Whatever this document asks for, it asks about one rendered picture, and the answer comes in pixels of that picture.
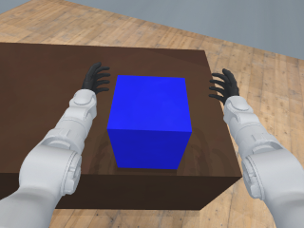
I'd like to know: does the robot left hand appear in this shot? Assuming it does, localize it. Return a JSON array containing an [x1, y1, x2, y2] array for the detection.
[[81, 62, 111, 95]]

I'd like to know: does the robot left forearm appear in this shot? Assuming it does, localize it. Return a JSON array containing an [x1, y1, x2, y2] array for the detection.
[[19, 89, 97, 186]]

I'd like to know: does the robot right upper arm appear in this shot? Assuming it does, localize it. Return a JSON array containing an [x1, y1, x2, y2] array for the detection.
[[241, 148, 304, 228]]

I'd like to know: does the robot right forearm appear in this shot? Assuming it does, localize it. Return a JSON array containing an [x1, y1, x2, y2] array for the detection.
[[223, 95, 304, 179]]

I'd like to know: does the robot right hand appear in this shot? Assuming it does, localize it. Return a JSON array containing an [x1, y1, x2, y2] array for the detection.
[[208, 68, 239, 106]]

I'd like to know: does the robot left upper arm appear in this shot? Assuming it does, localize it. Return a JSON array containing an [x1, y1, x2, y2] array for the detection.
[[0, 144, 82, 228]]

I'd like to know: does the carton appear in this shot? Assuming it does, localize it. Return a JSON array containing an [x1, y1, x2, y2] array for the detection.
[[106, 75, 192, 169]]

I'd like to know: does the pedestal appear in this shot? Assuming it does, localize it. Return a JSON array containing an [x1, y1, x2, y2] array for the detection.
[[0, 42, 242, 211]]

